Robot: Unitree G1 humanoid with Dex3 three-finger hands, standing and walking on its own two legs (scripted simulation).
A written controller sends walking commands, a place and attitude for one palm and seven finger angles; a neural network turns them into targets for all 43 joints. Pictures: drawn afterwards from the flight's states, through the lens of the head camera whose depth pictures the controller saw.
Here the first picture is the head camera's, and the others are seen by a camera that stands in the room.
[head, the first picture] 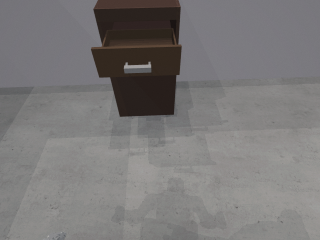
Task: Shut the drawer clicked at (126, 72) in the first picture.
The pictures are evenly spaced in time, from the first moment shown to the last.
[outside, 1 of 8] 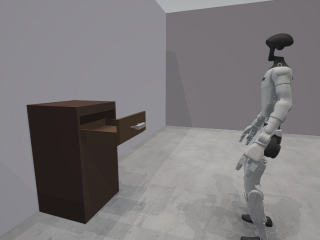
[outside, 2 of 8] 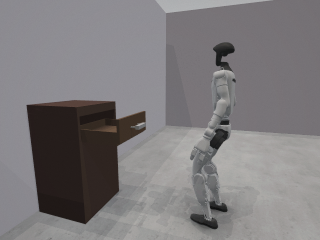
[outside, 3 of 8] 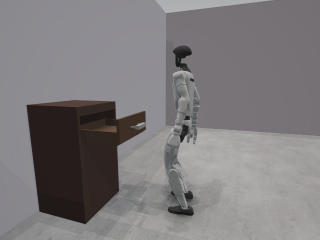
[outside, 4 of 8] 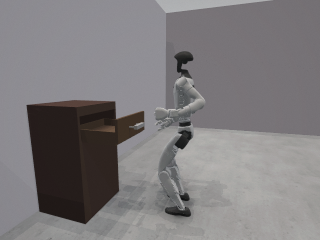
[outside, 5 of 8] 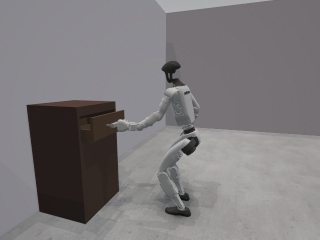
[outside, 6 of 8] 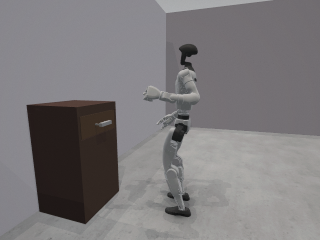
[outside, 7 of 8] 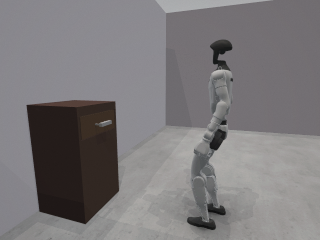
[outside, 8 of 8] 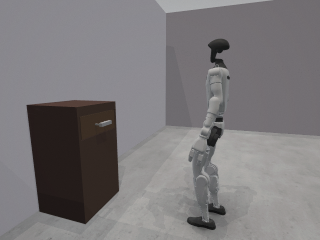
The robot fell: no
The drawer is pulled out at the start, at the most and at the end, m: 0.30 0.30 0.00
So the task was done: yes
